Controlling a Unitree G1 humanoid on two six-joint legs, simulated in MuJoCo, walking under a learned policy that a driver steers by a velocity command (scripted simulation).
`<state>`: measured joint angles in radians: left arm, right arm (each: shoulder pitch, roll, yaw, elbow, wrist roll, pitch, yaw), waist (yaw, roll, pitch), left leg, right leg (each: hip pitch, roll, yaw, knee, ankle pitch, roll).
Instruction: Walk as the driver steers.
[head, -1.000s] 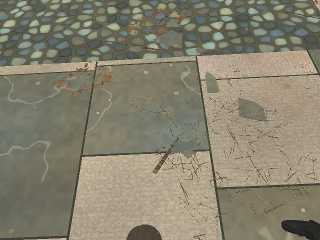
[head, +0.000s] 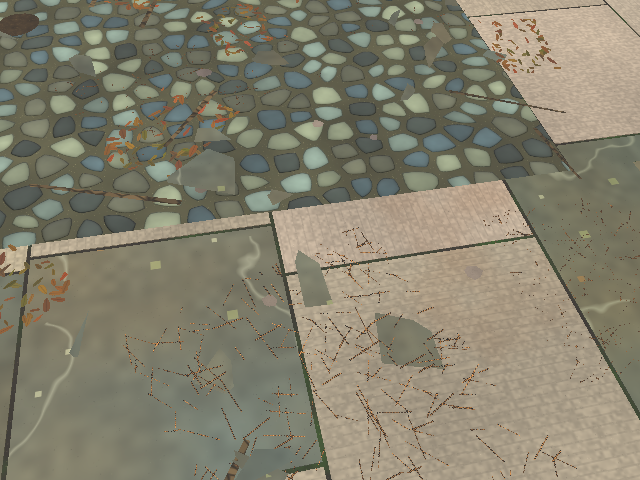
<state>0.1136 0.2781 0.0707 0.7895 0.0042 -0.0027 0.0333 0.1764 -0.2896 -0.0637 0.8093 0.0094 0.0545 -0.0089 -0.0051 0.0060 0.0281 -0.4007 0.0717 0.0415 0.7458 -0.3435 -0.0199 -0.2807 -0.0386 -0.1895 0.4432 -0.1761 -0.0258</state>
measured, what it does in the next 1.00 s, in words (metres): steps on the spot, turning left: left foot, then right foot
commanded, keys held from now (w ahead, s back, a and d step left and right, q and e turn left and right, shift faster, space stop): q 0.68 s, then no key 0.04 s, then w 0.28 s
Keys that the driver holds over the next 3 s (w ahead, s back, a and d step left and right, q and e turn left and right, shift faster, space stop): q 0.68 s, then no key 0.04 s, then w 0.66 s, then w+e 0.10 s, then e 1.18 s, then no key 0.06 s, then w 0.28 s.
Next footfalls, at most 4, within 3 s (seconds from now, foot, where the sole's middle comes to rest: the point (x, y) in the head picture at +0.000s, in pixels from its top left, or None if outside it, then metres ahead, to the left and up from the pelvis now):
0.04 left None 0.05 0.12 -0.77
0.52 right None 0.11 -0.11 -0.77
0.94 left None -0.01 0.13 -0.77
1.40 right None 0.42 0.10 -0.77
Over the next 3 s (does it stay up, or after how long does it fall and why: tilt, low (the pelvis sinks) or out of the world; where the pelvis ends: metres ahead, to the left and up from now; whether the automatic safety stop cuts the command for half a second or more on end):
stays up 0.48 0.19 0.01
